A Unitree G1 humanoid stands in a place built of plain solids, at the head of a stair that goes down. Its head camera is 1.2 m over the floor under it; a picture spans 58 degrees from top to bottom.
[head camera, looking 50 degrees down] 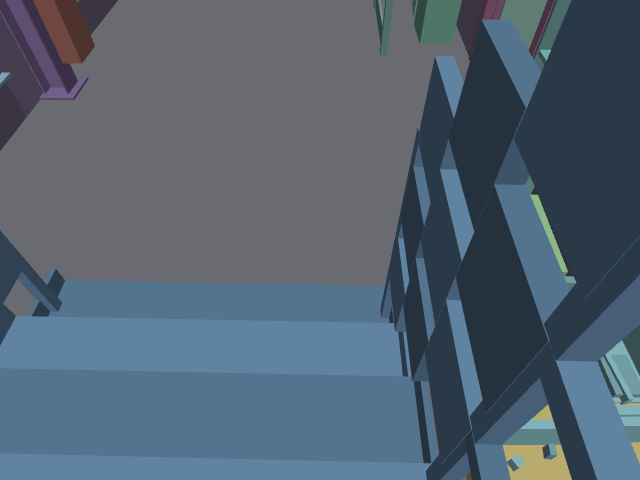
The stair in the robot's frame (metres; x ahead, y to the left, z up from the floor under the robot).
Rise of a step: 0.18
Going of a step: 0.30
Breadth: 1.60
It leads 1 degrees to the right of straight ahead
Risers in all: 4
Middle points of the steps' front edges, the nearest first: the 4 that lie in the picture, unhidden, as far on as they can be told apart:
0.29 0.48 0.00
0.59 0.47 -0.18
0.89 0.47 -0.36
1.19 0.46 -0.54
